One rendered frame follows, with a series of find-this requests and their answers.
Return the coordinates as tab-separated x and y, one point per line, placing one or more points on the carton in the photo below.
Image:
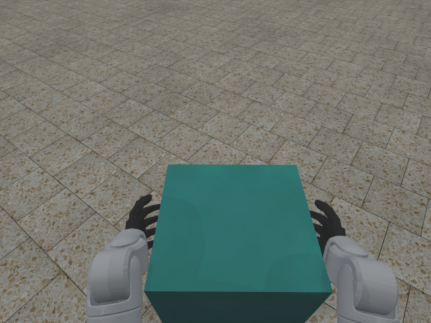
235	244

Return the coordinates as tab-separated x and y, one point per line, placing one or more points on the robot left hand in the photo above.
137	215

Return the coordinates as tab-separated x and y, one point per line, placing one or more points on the right robot forearm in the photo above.
367	289

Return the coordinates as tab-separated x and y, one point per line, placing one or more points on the robot right hand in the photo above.
331	224

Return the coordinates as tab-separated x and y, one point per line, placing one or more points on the left robot forearm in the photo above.
114	283

